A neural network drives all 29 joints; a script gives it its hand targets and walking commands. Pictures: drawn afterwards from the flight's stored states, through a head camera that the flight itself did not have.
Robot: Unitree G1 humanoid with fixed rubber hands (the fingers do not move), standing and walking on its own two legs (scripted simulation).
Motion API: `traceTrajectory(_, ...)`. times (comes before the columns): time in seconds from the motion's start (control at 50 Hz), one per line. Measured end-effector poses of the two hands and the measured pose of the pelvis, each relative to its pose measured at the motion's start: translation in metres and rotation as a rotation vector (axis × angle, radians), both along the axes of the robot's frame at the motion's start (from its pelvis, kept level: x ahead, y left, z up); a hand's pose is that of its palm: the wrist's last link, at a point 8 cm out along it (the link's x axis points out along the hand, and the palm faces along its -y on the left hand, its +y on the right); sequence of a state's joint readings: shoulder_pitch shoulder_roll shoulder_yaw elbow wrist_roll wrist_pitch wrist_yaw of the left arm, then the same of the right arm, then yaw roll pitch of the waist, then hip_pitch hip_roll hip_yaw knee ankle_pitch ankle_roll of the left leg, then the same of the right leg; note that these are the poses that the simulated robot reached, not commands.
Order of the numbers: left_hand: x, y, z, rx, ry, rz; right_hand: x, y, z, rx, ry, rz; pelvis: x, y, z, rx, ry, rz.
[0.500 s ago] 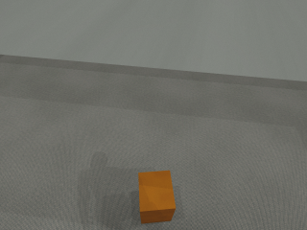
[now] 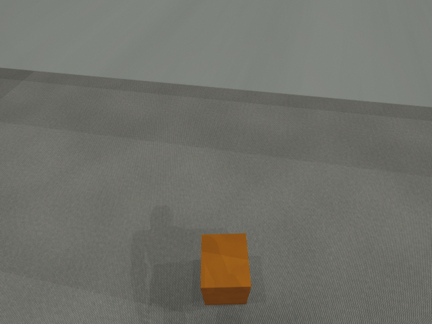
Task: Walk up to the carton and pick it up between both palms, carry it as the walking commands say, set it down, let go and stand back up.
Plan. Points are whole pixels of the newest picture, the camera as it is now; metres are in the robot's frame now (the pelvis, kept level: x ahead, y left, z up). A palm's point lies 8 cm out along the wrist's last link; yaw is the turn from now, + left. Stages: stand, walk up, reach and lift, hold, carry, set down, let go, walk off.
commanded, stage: walk up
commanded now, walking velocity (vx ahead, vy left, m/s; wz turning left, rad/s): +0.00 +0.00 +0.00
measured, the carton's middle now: (224, 270) +0.42 +0.00 -0.64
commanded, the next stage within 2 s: stand in 0.52 s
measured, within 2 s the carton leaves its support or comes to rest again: neither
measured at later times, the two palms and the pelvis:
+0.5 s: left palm out of the picture -0.01 +0.25 -0.14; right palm out of the picture -0.04 -0.17 -0.14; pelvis +0.00 +0.03 +0.01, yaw -2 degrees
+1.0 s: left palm out of the picture +0.05 +0.25 -0.15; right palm out of the picture +0.05 -0.19 -0.15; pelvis -0.02 +0.03 -0.01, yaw -1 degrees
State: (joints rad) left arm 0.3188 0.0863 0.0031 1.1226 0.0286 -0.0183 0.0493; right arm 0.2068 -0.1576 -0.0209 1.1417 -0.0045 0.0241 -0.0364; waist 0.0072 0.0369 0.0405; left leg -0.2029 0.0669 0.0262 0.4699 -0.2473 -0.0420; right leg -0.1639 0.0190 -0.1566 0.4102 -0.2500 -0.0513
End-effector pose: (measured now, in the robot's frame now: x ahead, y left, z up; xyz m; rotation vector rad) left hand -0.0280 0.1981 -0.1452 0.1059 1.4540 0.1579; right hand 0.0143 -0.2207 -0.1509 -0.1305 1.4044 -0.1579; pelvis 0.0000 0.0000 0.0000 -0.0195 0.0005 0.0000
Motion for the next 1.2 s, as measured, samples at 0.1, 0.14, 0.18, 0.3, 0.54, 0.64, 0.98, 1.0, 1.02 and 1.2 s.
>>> traceTrajectory(0.1,-0.006,0.010,-0.002,-0.025,0.013,0.005,0.000,0.013,0.009,-0.011,-0.018,0.002,0.001,0.008,0.004,0.014,-0.012,-0.018)
traceTrajectory(0.14,-0.005,0.015,-0.001,-0.026,0.010,0.001,-0.004,0.017,0.011,-0.013,-0.019,-0.004,0.000,0.012,0.005,0.015,-0.017,-0.022)
traceTrajectory(0.18,-0.003,0.022,-0.001,-0.021,0.008,-0.005,-0.010,0.021,0.012,-0.013,-0.014,-0.011,0.000,0.015,0.005,0.016,-0.020,-0.024)
traceTrajectory(0.3,0.006,0.039,0.000,-0.001,-0.009,-0.022,-0.031,0.035,0.011,0.005,0.016,-0.035,-0.002,0.023,0.006,0.018,-0.025,-0.026)
traceTrajectory(0.54,0.015,0.050,0.003,0.008,-0.031,-0.051,-0.055,0.048,0.011,0.023,0.045,-0.056,-0.004,0.031,0.006,0.019,-0.027,-0.030)
traceTrajectory(0.64,0.014,0.048,0.003,0.002,-0.029,-0.057,-0.055,0.046,0.011,0.014,0.043,-0.054,-0.004,0.032,0.006,0.019,-0.028,-0.032)
traceTrajectory(0.98,0.054,0.050,-0.007,0.014,-0.058,-0.050,0.010,0.032,0.005,-0.008,-0.058,-0.039,-0.018,0.034,-0.009,0.014,0.050,-0.022)
traceTrajectory(1.0,0.076,0.053,-0.008,0.018,-0.082,-0.057,0.031,0.028,0.005,-0.010,-0.083,-0.033,-0.022,0.034,-0.013,0.014,0.062,-0.019)
traceTrajectory(1.02,0.099,0.055,-0.006,0.016,-0.105,-0.062,0.053,0.025,0.007,-0.010,-0.102,-0.024,-0.025,0.034,-0.017,0.013,0.074,-0.017)
traceTrajectory(1.2,0.192,0.031,0.021,-0.031,-0.164,-0.092,0.132,0.042,0.027,0.046,-0.118,0.034,-0.020,0.035,-0.021,0.021,0.167,-0.031)
